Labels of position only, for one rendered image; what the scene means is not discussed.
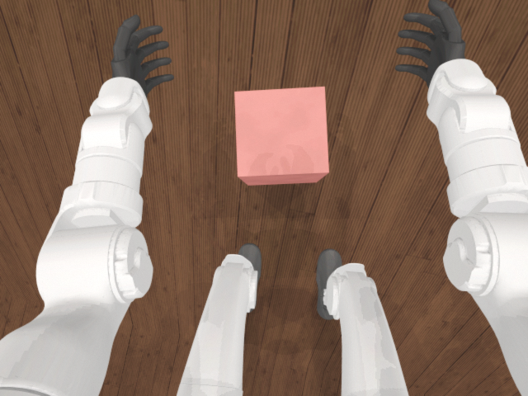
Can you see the left robot forearm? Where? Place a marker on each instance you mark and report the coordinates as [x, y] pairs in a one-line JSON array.
[[109, 165]]

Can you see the robot left hand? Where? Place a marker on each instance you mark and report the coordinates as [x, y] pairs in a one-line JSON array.
[[127, 58]]

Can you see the robot left upper arm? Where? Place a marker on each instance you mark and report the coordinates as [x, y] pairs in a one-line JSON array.
[[87, 277]]

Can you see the robot left foot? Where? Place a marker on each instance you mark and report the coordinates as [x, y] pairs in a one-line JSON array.
[[252, 252]]

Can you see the carton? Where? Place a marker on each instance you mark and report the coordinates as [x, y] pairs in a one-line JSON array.
[[281, 135]]

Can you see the robot left shin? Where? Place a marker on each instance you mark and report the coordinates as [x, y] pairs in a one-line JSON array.
[[234, 258]]

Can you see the robot right upper arm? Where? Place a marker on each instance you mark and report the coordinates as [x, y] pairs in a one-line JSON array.
[[487, 256]]

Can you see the right robot forearm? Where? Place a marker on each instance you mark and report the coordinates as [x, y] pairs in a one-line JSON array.
[[481, 150]]

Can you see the robot right hand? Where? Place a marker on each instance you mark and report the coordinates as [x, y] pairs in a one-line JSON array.
[[446, 43]]

